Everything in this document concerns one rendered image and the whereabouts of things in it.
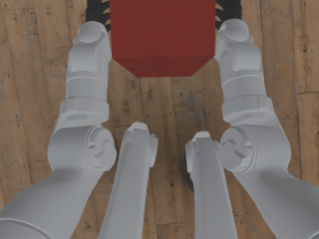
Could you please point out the left robot upper arm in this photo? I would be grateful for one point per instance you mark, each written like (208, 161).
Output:
(53, 207)

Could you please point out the left robot shin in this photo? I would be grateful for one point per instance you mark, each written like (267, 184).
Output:
(129, 132)

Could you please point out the left robot forearm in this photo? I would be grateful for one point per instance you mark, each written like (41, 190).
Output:
(87, 79)

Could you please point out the left robot thigh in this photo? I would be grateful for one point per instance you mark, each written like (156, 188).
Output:
(125, 213)

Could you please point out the left robot hand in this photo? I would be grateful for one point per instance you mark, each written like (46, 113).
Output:
(95, 10)

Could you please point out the right robot hand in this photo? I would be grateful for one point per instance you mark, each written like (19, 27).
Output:
(231, 10)

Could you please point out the right robot forearm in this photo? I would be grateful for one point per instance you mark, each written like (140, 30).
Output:
(241, 76)

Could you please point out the carton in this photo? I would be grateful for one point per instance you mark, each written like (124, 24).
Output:
(162, 38)

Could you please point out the right robot upper arm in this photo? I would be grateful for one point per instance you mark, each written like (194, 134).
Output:
(258, 156)

